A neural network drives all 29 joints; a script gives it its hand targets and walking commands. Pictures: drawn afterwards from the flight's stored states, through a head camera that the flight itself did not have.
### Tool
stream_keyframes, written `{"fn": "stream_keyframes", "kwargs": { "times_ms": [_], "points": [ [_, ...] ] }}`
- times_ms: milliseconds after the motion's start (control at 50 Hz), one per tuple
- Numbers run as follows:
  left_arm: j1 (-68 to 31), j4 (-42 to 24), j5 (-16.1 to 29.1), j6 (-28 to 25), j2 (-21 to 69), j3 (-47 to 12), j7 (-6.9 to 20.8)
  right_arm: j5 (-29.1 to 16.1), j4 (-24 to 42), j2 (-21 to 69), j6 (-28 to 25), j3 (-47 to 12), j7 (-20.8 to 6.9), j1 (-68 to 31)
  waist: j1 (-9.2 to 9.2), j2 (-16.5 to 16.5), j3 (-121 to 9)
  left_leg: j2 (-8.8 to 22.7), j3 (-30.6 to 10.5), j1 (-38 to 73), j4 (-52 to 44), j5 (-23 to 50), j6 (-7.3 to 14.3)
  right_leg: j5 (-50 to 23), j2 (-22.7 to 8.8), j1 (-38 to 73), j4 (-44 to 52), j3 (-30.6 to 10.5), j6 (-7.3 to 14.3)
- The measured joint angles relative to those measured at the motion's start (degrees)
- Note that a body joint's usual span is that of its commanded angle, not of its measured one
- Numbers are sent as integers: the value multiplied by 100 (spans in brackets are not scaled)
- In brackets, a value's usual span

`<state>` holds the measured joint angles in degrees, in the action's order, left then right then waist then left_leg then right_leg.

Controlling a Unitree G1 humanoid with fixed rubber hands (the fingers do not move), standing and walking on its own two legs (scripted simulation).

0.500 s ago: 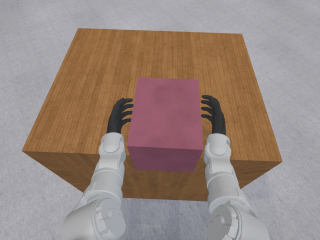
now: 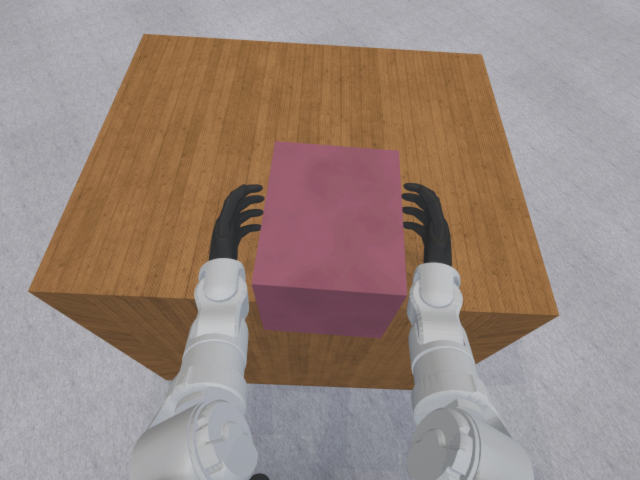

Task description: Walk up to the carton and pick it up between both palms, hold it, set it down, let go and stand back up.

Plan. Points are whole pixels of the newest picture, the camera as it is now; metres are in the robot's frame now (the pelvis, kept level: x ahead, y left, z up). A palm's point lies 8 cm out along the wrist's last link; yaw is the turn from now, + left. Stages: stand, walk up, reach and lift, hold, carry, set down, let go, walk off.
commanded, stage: set down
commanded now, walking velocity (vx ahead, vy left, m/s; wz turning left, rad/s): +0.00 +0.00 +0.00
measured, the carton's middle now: (329, 242) +0.44 +0.00 -0.02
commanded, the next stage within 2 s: none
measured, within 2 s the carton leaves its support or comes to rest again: neither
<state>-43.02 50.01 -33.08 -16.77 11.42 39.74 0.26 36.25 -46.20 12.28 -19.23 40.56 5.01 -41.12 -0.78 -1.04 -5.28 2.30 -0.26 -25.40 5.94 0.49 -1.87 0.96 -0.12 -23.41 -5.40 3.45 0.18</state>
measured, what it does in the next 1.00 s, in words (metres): stands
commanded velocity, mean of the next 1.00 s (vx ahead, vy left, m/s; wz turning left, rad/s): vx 0.00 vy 0.00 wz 0.00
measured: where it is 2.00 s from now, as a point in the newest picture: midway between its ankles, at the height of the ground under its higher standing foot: outside the picture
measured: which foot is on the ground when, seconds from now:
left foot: down 0.00-1.00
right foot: down 0.00-1.00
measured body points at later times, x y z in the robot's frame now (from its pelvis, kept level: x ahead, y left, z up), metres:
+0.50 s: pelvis +0.00 +0.00 +0.00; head +0.14 +0.02 +0.43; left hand +0.43 +0.14 -0.02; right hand +0.43 -0.13 +0.01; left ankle +0.01 +0.14 -0.75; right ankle -0.01 -0.11 -0.75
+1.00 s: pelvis +0.00 +0.02 -0.01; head +0.12 +0.03 +0.42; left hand +0.44 +0.18 +0.01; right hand +0.44 -0.15 +0.03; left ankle +0.01 +0.14 -0.75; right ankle -0.01 -0.11 -0.75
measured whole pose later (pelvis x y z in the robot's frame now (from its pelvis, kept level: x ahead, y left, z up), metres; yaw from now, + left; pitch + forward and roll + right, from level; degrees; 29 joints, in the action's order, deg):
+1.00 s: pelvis +0.00 +0.02 -0.01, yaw -3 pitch +26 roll -1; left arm -39.5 49.1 -1.1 -9.2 -5.0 10.3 -3.0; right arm -2.5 -53.9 -7.2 -15.2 7.8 4.0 -41.4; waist -1.8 -2.1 -12.7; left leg 2.4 2.2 -38.4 18.4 -5.5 -0.6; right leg 3.7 -0.4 -35.5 -13.7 0.7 -1.3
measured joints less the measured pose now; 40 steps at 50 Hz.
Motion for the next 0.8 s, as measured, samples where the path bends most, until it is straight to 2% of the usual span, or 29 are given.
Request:
{"fn": "stream_keyframes", "kwargs": {
  "times_ms": [320,420,500,560,640,700,800],
  "points": [
    [35,-115,13,-34,-64,23,30,-158,143,87,-111,-177,-41,48,46,-80,80,14,75,-59,31,-35,10,24,10,-108,-65,-75,-3],
    [57,-36,103,-32,-153,-85,-11,-378,67,28,-118,-361,-10,62,44,-125,45,20,121,-155,51,-44,15,15,14,-221,-83,-120,-7],
    [60,313,385,-42,-414,-364,-131,-819,-293,-215,-67,-740,84,8,-2,-168,-60,24,228,-335,109,-72,36,27,14,-469,-191,-227,-21],
    [39,526,904,-32,-710,-721,-310,-1361,-592,-501,64,-1234,144,-91,-43,-183,-140,25,313,-558,211,-110,54,45,11,-737,-318,-314,-35],
    [-54,467,1583,-53,-1100,-1171,-480,-2104,-711,-846,112,-1873,264,-185,-116,-150,-369,20,367,-999,422,-178,86,62,0,-1169,-469,-373,-63],
    [-151,346,1875,45,-1338,-1407,-436,-2495,-713,-1083,134,-2228,316,-198,-141,-79,-472,-6,340,-1192,545,-221,120,77,-29,-1316,-525,-350,-98],
    [-23,41,2303,409,-1533,-1954,-298,-2924,-726,-1435,189,-2638,198,-25,-139,26,-611,-65,243,-1276,718,-309,135,145,-92,-1295,-573,-255,-141]
  ]
}}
